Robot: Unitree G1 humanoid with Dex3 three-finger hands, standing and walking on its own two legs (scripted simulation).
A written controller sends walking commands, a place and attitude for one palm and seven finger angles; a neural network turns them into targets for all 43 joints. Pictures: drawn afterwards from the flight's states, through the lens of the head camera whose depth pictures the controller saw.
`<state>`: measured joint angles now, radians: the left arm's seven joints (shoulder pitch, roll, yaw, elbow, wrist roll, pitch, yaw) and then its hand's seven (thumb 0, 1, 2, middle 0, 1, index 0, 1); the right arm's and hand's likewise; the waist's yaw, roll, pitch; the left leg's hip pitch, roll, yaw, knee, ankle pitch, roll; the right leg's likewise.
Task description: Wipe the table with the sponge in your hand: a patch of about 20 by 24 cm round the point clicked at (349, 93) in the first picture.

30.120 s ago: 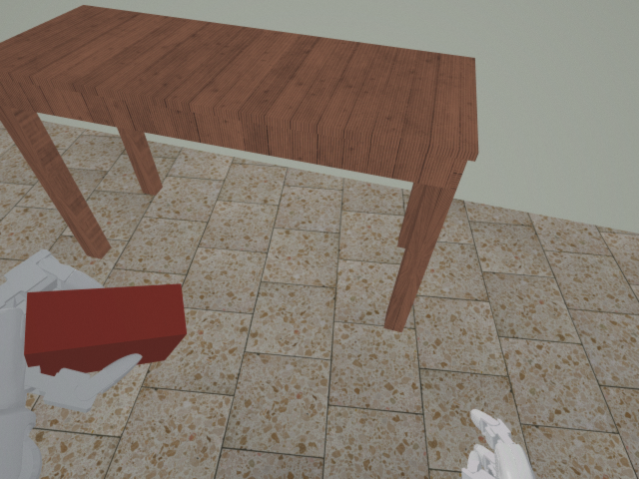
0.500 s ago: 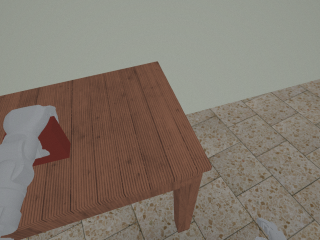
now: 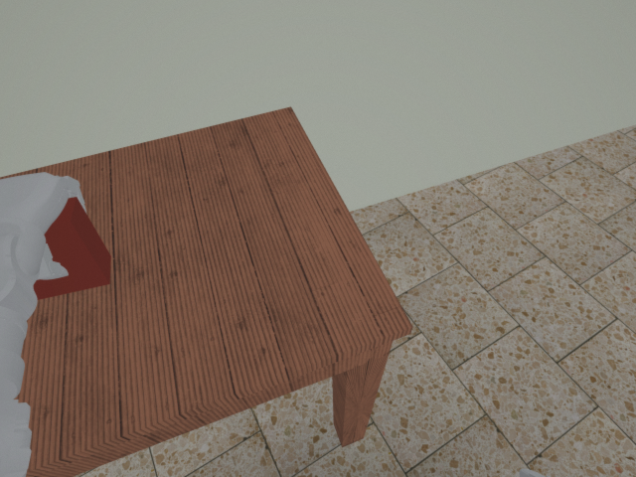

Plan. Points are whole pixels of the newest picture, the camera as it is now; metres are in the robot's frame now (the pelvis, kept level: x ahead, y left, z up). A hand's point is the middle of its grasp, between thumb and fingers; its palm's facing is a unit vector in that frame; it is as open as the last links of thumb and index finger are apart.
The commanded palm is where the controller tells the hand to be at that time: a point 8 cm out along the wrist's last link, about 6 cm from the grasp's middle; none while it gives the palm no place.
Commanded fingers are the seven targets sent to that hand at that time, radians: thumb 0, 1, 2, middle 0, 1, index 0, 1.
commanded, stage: slide across to the middle lane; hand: left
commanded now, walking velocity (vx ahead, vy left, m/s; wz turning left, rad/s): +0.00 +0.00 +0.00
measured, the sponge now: (58, 261) +0.36 +0.38 +0.06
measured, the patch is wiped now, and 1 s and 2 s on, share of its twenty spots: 0.25 0.35 0.60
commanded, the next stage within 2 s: wipe back along the middle lane in 0.72 s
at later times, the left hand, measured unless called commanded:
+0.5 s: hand (79, 224) +0.39 +0.34 +0.10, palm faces -0.03 -0.01 -1.00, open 9.5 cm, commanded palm +0.37 +0.32 +0.15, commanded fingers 0.00 0.10 1.30 -1.20 -1.60 -1.20 -1.60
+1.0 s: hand (125, 213) +0.41 +0.28 +0.10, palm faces -0.03 +0.00 -1.00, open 9.5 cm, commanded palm +0.37 +0.27 +0.14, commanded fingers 0.00 0.10 1.30 -1.20 -1.60 -1.20 -1.60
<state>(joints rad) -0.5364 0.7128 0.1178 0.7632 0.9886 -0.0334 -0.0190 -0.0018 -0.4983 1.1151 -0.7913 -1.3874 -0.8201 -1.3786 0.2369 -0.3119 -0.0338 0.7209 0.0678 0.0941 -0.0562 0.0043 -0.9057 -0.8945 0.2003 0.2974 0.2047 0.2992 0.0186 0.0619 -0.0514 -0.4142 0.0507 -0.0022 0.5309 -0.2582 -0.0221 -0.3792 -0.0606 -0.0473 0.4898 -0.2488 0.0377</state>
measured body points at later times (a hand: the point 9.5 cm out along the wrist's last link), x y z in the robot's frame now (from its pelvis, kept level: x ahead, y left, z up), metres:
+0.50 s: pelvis +0.02 +0.01 +0.00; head +0.05 -0.01 +0.45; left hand +0.38 +0.33 +0.15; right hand +0.17 -0.24 -0.12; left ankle +0.00 +0.14 -0.73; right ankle -0.01 -0.15 -0.73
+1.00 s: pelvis +0.03 +0.00 +0.01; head +0.06 -0.03 +0.45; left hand +0.40 +0.28 +0.15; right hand +0.18 -0.25 -0.12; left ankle +0.00 +0.14 -0.73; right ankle -0.01 -0.15 -0.73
